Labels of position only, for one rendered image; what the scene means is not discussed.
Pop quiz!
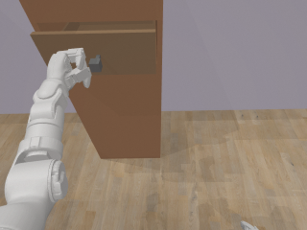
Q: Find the drawer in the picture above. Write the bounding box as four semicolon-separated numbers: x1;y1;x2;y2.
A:
30;20;156;76

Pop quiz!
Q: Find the left robot forearm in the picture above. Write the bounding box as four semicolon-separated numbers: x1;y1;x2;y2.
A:
4;78;69;203

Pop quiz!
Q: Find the handle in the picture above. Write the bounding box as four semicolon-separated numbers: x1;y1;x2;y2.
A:
88;55;103;73

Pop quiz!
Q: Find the robot left hand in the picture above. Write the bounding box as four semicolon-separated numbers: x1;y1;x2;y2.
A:
46;48;92;91

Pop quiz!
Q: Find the robot right hand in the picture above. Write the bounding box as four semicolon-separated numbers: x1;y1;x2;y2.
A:
240;220;258;230

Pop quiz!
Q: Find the cabinet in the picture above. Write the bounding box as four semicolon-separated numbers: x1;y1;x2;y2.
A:
19;0;163;159

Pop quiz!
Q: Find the left robot upper arm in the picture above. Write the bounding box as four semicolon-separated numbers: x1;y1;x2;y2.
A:
0;159;68;230

